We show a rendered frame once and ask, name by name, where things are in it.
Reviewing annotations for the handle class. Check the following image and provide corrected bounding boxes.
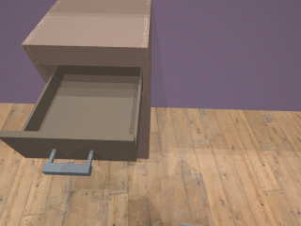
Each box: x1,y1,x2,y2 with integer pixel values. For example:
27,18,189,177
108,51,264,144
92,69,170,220
41,149,94,176

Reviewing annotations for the drawer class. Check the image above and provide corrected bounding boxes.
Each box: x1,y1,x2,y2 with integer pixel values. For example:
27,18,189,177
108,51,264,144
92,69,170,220
0,65,143,162

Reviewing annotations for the cabinet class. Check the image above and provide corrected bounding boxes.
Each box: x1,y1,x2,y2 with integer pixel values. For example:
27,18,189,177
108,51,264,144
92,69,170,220
21,0,152,159

